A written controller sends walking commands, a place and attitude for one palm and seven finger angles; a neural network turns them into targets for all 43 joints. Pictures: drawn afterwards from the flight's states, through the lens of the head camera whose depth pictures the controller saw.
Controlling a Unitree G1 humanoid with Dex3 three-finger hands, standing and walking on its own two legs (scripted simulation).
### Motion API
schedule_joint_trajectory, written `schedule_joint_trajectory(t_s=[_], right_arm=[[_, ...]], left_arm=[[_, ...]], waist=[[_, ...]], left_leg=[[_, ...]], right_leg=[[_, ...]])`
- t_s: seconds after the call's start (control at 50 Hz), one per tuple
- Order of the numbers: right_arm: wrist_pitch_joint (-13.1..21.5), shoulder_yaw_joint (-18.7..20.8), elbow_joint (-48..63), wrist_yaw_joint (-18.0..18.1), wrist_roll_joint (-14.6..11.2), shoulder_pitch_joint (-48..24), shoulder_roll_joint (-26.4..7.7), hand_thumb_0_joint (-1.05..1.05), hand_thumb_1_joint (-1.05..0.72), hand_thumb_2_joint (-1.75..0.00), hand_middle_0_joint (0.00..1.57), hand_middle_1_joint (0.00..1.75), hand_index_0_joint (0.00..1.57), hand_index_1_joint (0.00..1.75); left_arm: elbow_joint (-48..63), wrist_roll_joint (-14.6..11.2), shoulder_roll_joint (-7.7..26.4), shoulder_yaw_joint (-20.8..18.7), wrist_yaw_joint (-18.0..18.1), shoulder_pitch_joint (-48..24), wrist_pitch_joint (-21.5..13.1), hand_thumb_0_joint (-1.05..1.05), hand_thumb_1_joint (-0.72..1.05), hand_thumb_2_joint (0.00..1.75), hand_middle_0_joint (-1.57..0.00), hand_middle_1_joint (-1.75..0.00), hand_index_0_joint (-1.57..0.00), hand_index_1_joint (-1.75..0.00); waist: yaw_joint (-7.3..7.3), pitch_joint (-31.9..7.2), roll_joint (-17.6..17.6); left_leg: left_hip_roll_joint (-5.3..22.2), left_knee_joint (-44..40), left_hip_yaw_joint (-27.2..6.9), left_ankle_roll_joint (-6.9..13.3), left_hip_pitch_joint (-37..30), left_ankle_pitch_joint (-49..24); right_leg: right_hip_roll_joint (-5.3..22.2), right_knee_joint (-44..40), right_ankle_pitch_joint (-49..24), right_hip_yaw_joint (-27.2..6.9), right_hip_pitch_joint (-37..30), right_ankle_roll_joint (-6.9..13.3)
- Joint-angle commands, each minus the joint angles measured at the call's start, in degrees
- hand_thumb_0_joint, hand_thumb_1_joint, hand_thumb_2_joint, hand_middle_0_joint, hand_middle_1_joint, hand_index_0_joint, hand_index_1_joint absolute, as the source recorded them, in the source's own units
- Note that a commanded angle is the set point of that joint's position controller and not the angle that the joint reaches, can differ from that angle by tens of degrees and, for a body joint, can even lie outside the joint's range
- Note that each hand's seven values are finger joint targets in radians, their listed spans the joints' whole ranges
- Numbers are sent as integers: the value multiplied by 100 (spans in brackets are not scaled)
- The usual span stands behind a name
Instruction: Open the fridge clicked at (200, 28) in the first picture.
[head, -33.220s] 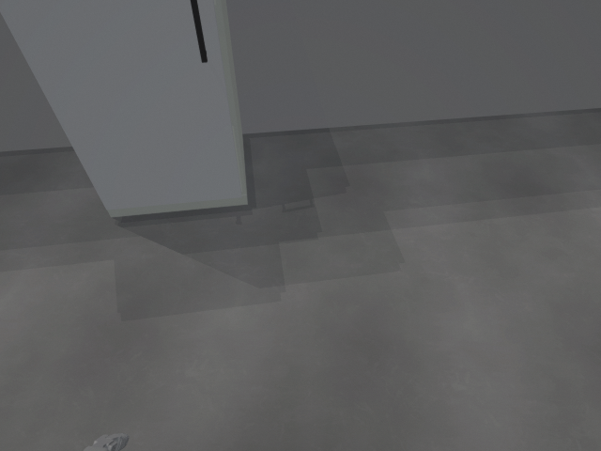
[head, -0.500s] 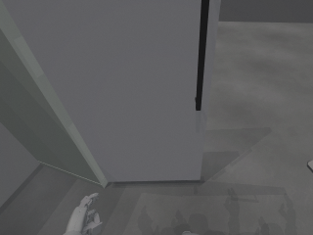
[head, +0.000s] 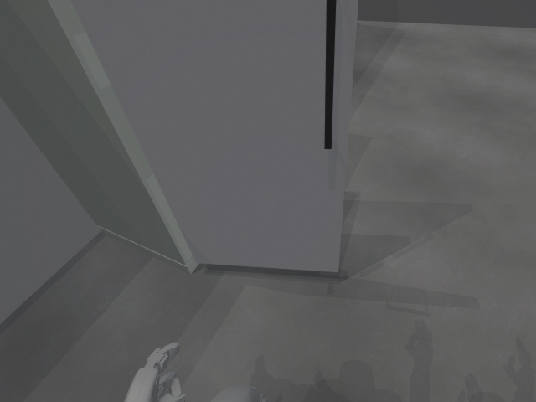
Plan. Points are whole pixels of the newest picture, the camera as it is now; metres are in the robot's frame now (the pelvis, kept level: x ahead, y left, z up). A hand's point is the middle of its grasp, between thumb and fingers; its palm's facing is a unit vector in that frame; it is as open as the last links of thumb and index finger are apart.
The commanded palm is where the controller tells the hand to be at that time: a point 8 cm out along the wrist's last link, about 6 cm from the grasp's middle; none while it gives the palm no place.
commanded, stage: stop stepping back and stand still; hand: right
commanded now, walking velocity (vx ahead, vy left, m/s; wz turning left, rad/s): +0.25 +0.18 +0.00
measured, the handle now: (330, 51) +0.72 -0.07 +0.21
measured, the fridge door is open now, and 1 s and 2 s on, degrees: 70 70 70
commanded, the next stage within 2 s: let the arm hang, fingers relaxed in 0.46 s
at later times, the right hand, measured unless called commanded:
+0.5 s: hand out of the picture +0.17 -0.27 +0.19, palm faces +0.47 +0.76 -0.46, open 7.5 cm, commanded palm +0.10 -0.31 +0.19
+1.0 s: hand out of the picture -0.03 -0.21 -0.16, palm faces +0.16 +0.97 -0.20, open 6.9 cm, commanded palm none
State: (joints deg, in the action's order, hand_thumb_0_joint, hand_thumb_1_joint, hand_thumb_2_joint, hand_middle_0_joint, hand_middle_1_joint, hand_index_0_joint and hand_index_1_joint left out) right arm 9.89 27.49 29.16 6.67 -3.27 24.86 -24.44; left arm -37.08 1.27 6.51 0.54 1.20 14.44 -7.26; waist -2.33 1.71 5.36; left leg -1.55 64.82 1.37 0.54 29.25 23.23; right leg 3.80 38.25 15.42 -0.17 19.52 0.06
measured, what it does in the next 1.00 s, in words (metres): steps on the spot: left foot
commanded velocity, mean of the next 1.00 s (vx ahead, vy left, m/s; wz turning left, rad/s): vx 0.02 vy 0.00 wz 0.00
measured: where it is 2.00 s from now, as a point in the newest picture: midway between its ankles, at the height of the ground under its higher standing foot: outside the picture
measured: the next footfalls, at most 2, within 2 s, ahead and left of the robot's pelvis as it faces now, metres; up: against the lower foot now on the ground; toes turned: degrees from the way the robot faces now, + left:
left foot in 0.16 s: +0.05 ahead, +0.08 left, +0.00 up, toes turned -2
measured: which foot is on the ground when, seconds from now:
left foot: up 0.00-0.14, down 0.16-1.00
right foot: down 0.00-1.00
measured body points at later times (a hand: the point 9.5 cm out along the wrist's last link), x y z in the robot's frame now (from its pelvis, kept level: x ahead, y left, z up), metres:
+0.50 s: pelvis -0.02 -0.01 +0.00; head -0.02 -0.02 +0.45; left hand +0.15 +0.20 -0.07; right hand +0.14 -0.31 +0.21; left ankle +0.01 +0.09 -0.72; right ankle +0.02 -0.14 -0.72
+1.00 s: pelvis -0.01 -0.03 +0.02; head +0.02 -0.04 +0.46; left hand +0.03 +0.20 -0.14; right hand -0.03 -0.26 -0.14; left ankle +0.01 +0.09 -0.72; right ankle +0.01 -0.15 -0.72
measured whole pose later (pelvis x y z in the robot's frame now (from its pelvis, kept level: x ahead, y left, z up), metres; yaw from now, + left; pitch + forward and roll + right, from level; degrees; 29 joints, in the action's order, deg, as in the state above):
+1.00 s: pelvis -0.01 -0.03 +0.02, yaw -7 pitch +0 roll +1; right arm -2.0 1.3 -59.2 0.7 0.4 16.6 -11.2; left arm -58.5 1.7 9.2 -0.1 1.0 15.9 2.4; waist 0.1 3.2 0.2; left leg 1.0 25.8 5.7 0.5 12.4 13.1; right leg 2.9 28.1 12.1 3.5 15.7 -0.1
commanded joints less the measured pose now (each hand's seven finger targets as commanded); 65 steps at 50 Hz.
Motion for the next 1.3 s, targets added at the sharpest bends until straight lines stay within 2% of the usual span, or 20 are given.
schedule_joint_trajectory(t_s=[0.0,0.04,0.08,0.1,0.12,0.14,0.16,0.22,0.26,0.3,0.34,0.44,0.5,0.52,0.54,0.58,0.64,0.68,0.78,1.28], right_arm=[[626,481,2126,136,111,618,-1063,0,-90,-90,20,30,20,30],[496,514,1600,234,156,548,-1065,0,-90,-90,20,30,20,30],[267,407,1054,266,147,440,-998,0,-90,-90,20,30,20,30],[182,469,888,261,161,250,-1067,0,-90,-90,20,30,20,30],[163,534,902,266,132,-24,-1211,0,-90,-90,20,30,20,30],[266,704,1202,299,65,-512,-1484,0,-90,-90,20,30,20,30],[364,736,1115,359,94,-716,-1481,0,-90,-90,20,30,20,30],[233,-63,370,253,81,-549,-593,0,-90,-90,20,30,20,30],[339,-182,792,264,84,-944,-647,0,-90,-90,20,30,20,30],[598,95,1580,306,120,-1122,-927,0,-90,-90,20,30,20,30],[651,367,1560,261,155,-744,-1122,0,-90,-90,20,30,20,30],[657,594,1308,300,179,651,-991,0,-90,-90,20,30,20,30],[608,661,744,288,78,307,-1124,0,-90,-90,20,30,20,30],[603,553,528,283,66,189,-940,0,-90,-90,20,30,20,30],[-407,-1663,-3482,-434,692,-105,136,0,-90,-90,20,30,20,30],[-886,-1842,-3824,-586,595,-226,572,0,-90,-90,20,30,20,30],[-981,-2147,-4748,-581,518,-703,575,0,-90,-90,20,30,20,30],[-1031,-2278,-5468,-594,491,-716,591,0,-90,-90,20,30,20,30],[-1048,-2441,-7145,-608,414,-1168,503,0,-90,-90,20,30,20,30],[-968,-2611,-9390,-471,400,-595,1135,0,-90,-90,20,30,20,30]], left_arm=[[988,51,1153,-371,31,-702,-291,0,90,90,-20,-30,-20,-30],[989,84,1127,-377,157,-620,-185,0,90,90,-20,-30,-20,-30],[941,49,1067,-330,264,-664,-83,0,90,90,-20,-30,-20,-30],[865,11,1056,-362,281,-575,-40,0,90,90,-20,-30,-20,-30],[867,-70,1025,-402,283,-509,12,0,90,90,-20,-30,-20,-30],[858,-67,1097,-349,291,-621,-42,0,90,90,-20,-30,-20,-30],[736,23,1049,-262,243,-534,-121,0,90,90,-20,-30,-20,-30],[672,-101,1149,-359,351,-700,-68,0,90,90,-20,-30,-20,-30],[661,-105,1146,-291,445,-726,-173,0,90,90,-20,-30,-20,-30],[860,-87,1325,-331,390,-721,-357,0,90,90,-20,-30,-20,-30],[770,-38,1158,-344,267,-676,-499,0,90,90,-20,-30,-20,-30],[940,-87,1124,-302,136,-634,-447,0,90,90,-20,-30,-20,-30],[985,-88,1122,-347,185,-610,-300,0,90,90,-20,-30,-20,-30],[848,-113,1108,-379,172,-449,-291,0,90,90,-20,-30,-20,-30],[-242,-66,1889,-565,-311,-686,-281,0,90,90,-20,-30,-20,-30],[-188,-108,1116,-416,-187,43,301,0,90,90,-20,-30,-20,-30],[-222,19,1159,-362,-171,102,617,0,90,90,-20,-30,-20,-30],[-369,104,1370,-360,-152,-31,675,0,90,90,-20,-30,-20,-30],[-1090,95,1196,-153,-51,-302,742,0,90,90,-20,-30,-20,-30],[-2602,0,565,-181,96,618,721,0,90,90,-20,-30,-20,-30]], waist=[[369,-459,-2672],[331,-565,-2685],[374,-509,-1778],[344,-470,-659],[249,-417,778],[148,-179,580],[76,-298,76],[53,293,548],[-44,142,-668],[126,-24,-2678],[107,18,-2227],[322,-433,-1719],[207,-245,459],[191,-347,415],[-35,-115,-248],[-14,-642,470],[-8,-351,1324],[110,-425,347],[214,-151,-1135],[198,172,-584]], left_leg=[[-83,-1471,571,128,-1630,-122],[-388,-2378,988,222,-2671,374],[-392,-3687,838,402,-3271,816],[216,-4304,24,715,-3030,784],[1524,-5083,-2151,1333,-2559,1068],[2105,-5356,-2681,1642,-1775,127],[2296,-5194,-2602,1664,-1173,204],[1585,-4825,-1482,1057,119,1941],[1021,-3585,-454,625,0,1160],[-45,-1383,225,-35,447,850],[196,-703,-313,-50,-39,501],[91,-3504,227,5,-2675,-200],[1851,-5323,-2798,909,-1743,584],[1900,-5271,-2760,1023,-1679,253],[2381,-3892,-1255,1007,-1618,-3522],[1709,-3421,-674,1014,-1834,-3966],[1337,-3319,-176,549,-1465,-3870],[1004,-3124,-102,179,-969,-2423],[703,-3811,-272,94,-1622,-1228],[734,-4473,-97,87,-1664,-1171]], right_leg=[[975,-3016,2676,-791,1117,398],[865,-2793,2823,-436,1428,292],[484,-1376,2543,-120,1624,146],[79,162,2002,349,1665,126],[-313,2141,1322,448,2066,42],[-221,3360,1011,93,2146,-41],[164,3124,1019,-287,1461,-42],[182,933,843,98,-37,122],[-156,-814,512,431,-1001,124],[1399,-2531,919,-2562,-1220,778],[1520,-3034,1951,-2892,-287,1019],[530,-1900,1801,-456,975,394],[-350,1005,886,136,1102,17],[-264,1363,810,-28,934,10],[246,1988,1184,-141,1755,43],[-57,1271,1048,94,1078,-28],[-282,-132,-45,284,133,57],[205,-645,-1724,-386,-479,310],[307,-1394,-879,-287,-62,221],[292,-2067,-328,-37,-685,226]])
